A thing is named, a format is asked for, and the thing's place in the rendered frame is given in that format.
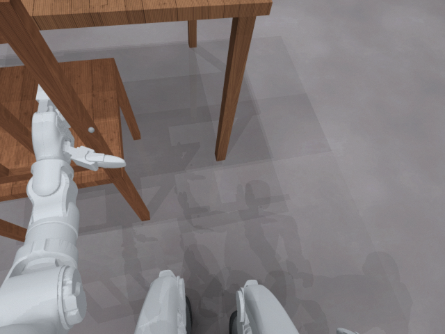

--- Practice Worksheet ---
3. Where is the left robot hand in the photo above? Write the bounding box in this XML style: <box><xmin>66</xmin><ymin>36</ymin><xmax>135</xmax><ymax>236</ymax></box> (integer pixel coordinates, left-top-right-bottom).
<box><xmin>31</xmin><ymin>84</ymin><xmax>126</xmax><ymax>171</ymax></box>

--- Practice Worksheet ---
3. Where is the robot left thigh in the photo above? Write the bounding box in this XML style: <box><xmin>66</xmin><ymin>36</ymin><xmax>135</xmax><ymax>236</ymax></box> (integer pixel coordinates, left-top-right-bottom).
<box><xmin>134</xmin><ymin>275</ymin><xmax>186</xmax><ymax>334</ymax></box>

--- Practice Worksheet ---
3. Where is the robot left upper arm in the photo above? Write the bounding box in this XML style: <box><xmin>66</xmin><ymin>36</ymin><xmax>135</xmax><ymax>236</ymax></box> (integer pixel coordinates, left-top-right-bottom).
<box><xmin>0</xmin><ymin>265</ymin><xmax>87</xmax><ymax>334</ymax></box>

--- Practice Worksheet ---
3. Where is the robot left forearm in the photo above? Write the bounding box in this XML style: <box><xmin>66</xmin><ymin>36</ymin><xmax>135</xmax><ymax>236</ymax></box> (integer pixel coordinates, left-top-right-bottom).
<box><xmin>0</xmin><ymin>159</ymin><xmax>80</xmax><ymax>291</ymax></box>

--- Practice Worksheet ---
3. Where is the chair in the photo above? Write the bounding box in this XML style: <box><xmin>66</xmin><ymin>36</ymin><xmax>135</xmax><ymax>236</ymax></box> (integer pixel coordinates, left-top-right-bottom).
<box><xmin>0</xmin><ymin>0</ymin><xmax>150</xmax><ymax>242</ymax></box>

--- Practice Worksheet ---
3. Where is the robot right shin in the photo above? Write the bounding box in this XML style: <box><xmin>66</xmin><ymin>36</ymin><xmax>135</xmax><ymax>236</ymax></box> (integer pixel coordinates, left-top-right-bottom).
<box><xmin>236</xmin><ymin>280</ymin><xmax>258</xmax><ymax>334</ymax></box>

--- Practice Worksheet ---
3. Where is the table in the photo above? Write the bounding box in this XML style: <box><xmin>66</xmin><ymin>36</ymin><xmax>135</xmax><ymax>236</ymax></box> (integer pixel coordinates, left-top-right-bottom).
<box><xmin>21</xmin><ymin>0</ymin><xmax>273</xmax><ymax>161</ymax></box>

